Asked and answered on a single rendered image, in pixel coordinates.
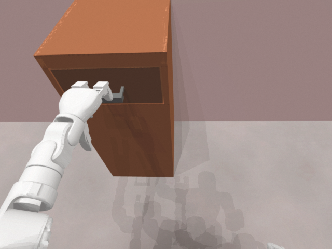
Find drawer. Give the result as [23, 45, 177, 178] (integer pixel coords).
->
[50, 66, 163, 104]

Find left robot hand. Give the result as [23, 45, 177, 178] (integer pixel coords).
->
[59, 81, 113, 151]

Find cabinet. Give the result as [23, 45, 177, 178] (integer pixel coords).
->
[33, 0, 174, 177]

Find left robot upper arm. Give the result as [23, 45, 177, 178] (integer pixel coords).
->
[0, 209, 53, 249]

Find left robot forearm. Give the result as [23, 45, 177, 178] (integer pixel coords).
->
[0, 113, 85, 219]

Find handle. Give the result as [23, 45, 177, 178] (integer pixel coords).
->
[101, 86, 125, 103]

